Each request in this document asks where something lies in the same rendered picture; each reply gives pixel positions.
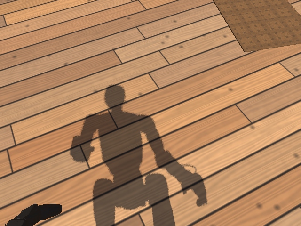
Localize left robot hand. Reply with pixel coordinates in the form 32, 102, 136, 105
5, 203, 62, 226

